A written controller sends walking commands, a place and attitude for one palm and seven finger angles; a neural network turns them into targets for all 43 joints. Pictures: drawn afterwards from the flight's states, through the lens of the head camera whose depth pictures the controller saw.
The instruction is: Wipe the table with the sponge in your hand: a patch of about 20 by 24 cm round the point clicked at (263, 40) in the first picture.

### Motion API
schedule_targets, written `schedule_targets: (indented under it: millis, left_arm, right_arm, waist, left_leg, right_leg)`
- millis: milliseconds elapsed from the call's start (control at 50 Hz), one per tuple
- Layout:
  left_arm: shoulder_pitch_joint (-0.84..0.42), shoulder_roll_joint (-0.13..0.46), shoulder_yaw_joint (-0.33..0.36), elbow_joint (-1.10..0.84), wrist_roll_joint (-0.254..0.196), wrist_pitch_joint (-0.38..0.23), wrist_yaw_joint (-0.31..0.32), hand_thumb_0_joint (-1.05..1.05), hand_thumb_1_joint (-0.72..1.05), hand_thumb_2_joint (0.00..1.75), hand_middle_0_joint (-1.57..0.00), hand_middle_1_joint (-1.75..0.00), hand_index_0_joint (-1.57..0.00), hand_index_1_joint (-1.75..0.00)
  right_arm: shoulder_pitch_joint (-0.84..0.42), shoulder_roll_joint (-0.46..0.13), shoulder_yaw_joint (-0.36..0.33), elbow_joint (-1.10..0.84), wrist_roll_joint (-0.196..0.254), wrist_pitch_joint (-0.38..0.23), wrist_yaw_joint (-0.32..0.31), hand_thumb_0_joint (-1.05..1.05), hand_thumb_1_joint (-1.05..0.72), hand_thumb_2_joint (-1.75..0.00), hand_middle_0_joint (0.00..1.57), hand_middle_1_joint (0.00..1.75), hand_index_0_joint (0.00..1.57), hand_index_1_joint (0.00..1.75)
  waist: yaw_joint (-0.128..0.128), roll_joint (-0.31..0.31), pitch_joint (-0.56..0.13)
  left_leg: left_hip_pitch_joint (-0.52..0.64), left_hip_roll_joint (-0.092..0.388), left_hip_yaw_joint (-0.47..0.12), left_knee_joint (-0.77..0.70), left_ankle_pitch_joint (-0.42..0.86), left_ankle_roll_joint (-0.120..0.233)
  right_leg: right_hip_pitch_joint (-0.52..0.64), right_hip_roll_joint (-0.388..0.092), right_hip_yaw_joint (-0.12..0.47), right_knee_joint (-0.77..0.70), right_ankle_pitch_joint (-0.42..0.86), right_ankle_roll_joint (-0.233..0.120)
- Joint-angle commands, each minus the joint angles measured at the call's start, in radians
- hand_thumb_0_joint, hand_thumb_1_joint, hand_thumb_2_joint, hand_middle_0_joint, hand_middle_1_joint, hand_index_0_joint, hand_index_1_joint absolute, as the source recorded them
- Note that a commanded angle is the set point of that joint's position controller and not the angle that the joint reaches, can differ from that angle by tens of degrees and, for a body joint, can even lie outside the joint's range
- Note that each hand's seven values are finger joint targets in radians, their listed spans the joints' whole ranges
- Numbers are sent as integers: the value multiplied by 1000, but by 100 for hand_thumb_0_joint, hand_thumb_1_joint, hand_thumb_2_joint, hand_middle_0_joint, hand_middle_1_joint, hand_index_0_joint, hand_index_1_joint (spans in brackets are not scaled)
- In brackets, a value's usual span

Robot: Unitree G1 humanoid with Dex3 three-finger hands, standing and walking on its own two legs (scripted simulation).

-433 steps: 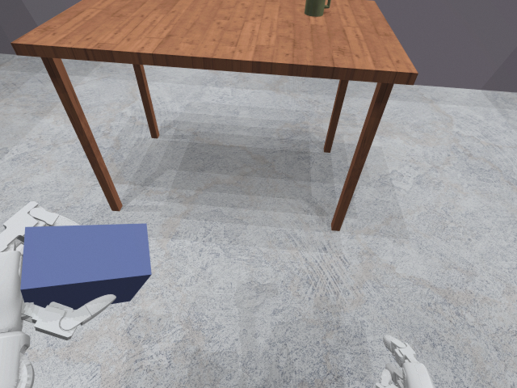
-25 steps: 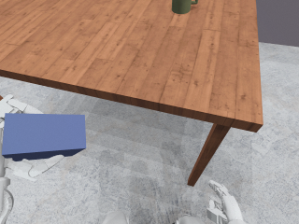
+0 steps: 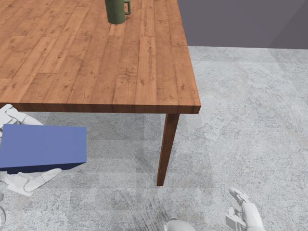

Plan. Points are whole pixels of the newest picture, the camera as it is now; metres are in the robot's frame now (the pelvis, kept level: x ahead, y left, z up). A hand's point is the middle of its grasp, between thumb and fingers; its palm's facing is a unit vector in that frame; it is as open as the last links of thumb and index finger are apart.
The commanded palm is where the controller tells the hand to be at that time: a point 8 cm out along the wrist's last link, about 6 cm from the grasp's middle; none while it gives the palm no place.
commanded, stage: turn to face it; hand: left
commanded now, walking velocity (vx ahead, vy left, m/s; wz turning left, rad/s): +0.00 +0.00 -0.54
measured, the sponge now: (55, 151) +0.22 +0.21 +0.15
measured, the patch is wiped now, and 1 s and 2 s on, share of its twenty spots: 0.00 0.00 0.00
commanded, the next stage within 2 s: come to a stop and stand still in 0.50 s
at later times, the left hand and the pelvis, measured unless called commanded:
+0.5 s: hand (99, 148) +0.23 +0.13 +0.18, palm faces +0.11 -0.84 -0.53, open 10.5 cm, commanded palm +0.18 +0.18 +0.19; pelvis -0.04 -0.05 +0.01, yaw -14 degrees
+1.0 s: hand (112, 176) +0.18 +0.09 +0.17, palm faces +0.07 -0.89 -0.46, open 10.5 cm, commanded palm +0.14 +0.16 +0.19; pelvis -0.09 -0.06 +0.00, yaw -17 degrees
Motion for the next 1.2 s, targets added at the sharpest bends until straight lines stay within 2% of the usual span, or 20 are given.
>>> schedule_targets:
  millis: [0,100,120,140,160,220,280,400,460,500,560,640,720,760,800,860,940,1040,1120,1180]
  left_arm:
    - [-86,88,44,-222,-14,-66,24,0,10,130,-120,-160,-120,-160]
    - [-179,124,68,-187,-5,-60,29,0,10,130,-120,-160,-120,-160]
    - [-166,155,83,-178,4,-58,35,0,10,130,-120,-160,-120,-160]
    - [-137,211,146,-173,-4,-70,46,0,10,130,-120,-160,-120,-160]
    - [-63,220,181,-141,-29,-57,45,0,10,130,-120,-160,-120,-160]
    - [79,230,234,-262,-50,-78,51,0,10,130,-120,-160,-120,-160]
    - [112,196,229,-269,-48,-89,55,0,10,130,-120,-160,-120,-160]
    - [118,174,198,-212,-40,-75,56,0,10,130,-120,-160,-120,-160]
    - [86,164,166,-203,-29,-69,55,0,10,130,-120,-160,-120,-160]
    - [37,160,139,-222,-21,-70,52,0,10,130,-120,-160,-120,-160]
    - [-5,165,134,-235,-9,-80,48,0,10,130,-120,-160,-120,-160]
    - [-81,114,55,-233,1,-75,40,0,10,130,-120,-160,-120,-160]
    - [-111,121,67,-174,5,-73,44,0,10,130,-120,-160,-120,-160]
    - [-140,138,85,-148,0,-83,49,0,10,130,-120,-160,-120,-160]
    - [-66,159,110,-116,-20,-59,46,0,10,130,-120,-160,-120,-160]
    - [1,163,139,-154,-23,-65,55,0,10,130,-120,-160,-120,-160]
    - [19,136,121,-175,-18,-74,58,0,10,130,-120,-160,-120,-160]
    - [-49,119,70,-217,-6,-92,52,0,10,130,-120,-160,-120,-160]
    - [-82,116,59,-177,1,-90,49,0,10,130,-120,-160,-120,-160]
    - [-69,106,56,-131,1,-84,48,0,10,130,-120,-160,-120,-160]
  right_arm:
    - [-32,-124,-28,-129,21,-89,12,0,-90,-90,20,30,20,30]
    - [-7,-135,-31,-117,13,-131,15,0,-90,-90,20,30,20,30]
    - [0,-116,-30,-117,18,-128,16,0,-90,-90,20,30,20,30]
    - [-48,-81,-10,-138,13,-125,12,0,-90,-90,20,30,20,30]
    - [-62,-92,-24,-133,21,-111,5,0,-90,-90,20,30,20,30]
    - [-108,-52,7,-108,6,-58,10,0,-90,-90,20,30,20,30]
    - [-113,-55,0,-97,-2,-44,6,0,-90,-90,20,30,20,30]
    - [-83,-84,-14,-96,2,-64,-15,0,-90,-90,20,30,20,30]
    - [-55,-97,-20,-88,4,-71,-23,0,-90,-90,20,30,20,30]
    - [-49,-119,-35,-94,4,-76,-34,0,-90,-90,20,30,20,30]
    - [-83,-114,-22,-105,5,-97,-48,0,-90,-90,20,30,20,30]
    - [-36,-124,-33,-83,4,-158,-38,0,-90,-90,20,30,20,30]
    - [-31,-128,-29,-64,6,-175,-27,0,-90,-90,20,30,20,30]
    - [-21,-94,-17,-58,5,-170,-26,0,-90,-90,20,30,20,30]
    - [-46,-83,-21,-62,7,-155,-29,0,-90,-90,20,30,20,30]
    - [-85,-49,15,-57,0,-132,-31,0,-90,-90,20,30,20,30]
    - [-62,-61,12,-55,-9,-120,-47,0,-90,-90,20,30,20,30]
    - [-71,-91,7,-64,-10,-145,-63,0,-90,-90,20,30,20,30]
    - [-45,-106,-9,-53,-3,-170,-61,0,-90,-90,20,30,20,30]
    - [-44,-102,-8,-48,-1,-173,-54,0,-90,-90,20,30,20,30]
  waist:
    - [-12,325,-36]
    - [-21,241,-117]
    - [-30,88,-153]
    - [-13,-157,-165]
    - [0,-246,-223]
    - [-10,1,-276]
    - [-31,-16,-268]
    - [-14,-47,-241]
    - [-27,-18,-241]
    - [-31,48,-202]
    - [-11,383,-129]
    - [-24,313,-106]
    - [-38,259,-105]
    - [-60,48,-154]
    - [-34,-122,-169]
    - [-28,-80,-170]
    - [-44,-22,-200]
    - [-30,309,-131]
    - [-31,207,-137]
    - [-32,119,-120]
  left_leg:
    - [-23,292,-17,-152,370,125]
    - [-1,234,26,125,407,46]
    - [-76,158,62,288,255,11]
    - [-299,30,49,481,-208,-31]
    - [-311,13,-79,626,-303,-30]
    - [-348,21,-149,681,-197,-33]
    - [-284,7,-107,530,-152,-31]
    - [-143,-37,-70,212,-132,3]
    - [15,-35,-55,-12,-38,23]
    - [92,36,-98,-144,-23,62]
    - [-32,308,-307,-277,101,186]
    - [-27,234,-144,-141,406,146]
    - [-92,179,-99,-34,291,85]
    - [-148,63,-32,89,98,27]
    - [-155,-33,-43,287,-150,11]
    - [-181,-24,-102,275,-163,27]
    - [-1,-41,-64,-67,42,35]
    - [-76,178,-247,-248,271,114]
    - [-106,147,-168,-161,257,104]
    - [-186,48,-99,-109,-45,63]
  right_leg:
    - [66,-110,-86,-43,-89,40]
    - [367,-84,-148,-461,174,18]
    - [450,-195,-8,-508,433,-40]
    - [552,-380,293,-514,876,-148]
    - [506,-432,402,-553,845,-164]
    - [549,-393,300,-503,721,-194]
    - [482,-365,236,-544,652,-188]
    - [394,-347,290,-605,424,-192]
    - [312,-312,274,-600,280,-141]
    - [224,-250,255,-572,146,-84]
    - [142,-87,28,-178,-57,-3]
    - [182,-91,-69,-195,-44,10]
    - [366,-104,-103,-473,163,3]
    - [407,-254,83,-499,466,-64]
    - [348,-391,285,-621,433,-154]
    - [384,-391,225,-616,413,-181]
    - [368,-295,109,-573,295,-111]
    - [356,-126,-42,-367,114,-9]
    - [402,-132,-40,-424,187,-7]
    - [408,-194,63,-513,197,-33]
